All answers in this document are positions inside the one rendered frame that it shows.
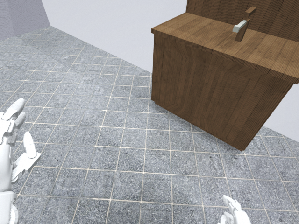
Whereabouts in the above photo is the counter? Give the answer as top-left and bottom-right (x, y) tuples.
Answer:
(151, 0), (299, 151)

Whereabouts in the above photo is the robot left hand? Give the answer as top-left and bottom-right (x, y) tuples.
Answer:
(0, 98), (41, 192)

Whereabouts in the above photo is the robot left forearm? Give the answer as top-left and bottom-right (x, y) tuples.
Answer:
(0, 191), (20, 224)

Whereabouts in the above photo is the tap lever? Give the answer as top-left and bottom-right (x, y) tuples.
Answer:
(233, 20), (247, 33)

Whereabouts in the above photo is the robot right hand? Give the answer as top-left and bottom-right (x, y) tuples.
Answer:
(218, 195), (251, 224)

